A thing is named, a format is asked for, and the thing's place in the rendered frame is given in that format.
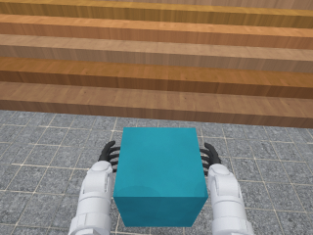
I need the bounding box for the carton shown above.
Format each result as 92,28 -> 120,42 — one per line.
112,127 -> 208,227

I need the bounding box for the robot right hand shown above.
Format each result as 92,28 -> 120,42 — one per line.
200,142 -> 221,176

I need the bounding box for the robot left hand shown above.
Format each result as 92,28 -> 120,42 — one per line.
98,140 -> 120,173

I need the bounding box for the left robot forearm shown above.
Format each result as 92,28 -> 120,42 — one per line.
68,161 -> 113,235

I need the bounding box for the right robot forearm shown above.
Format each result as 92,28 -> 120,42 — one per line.
207,164 -> 254,235

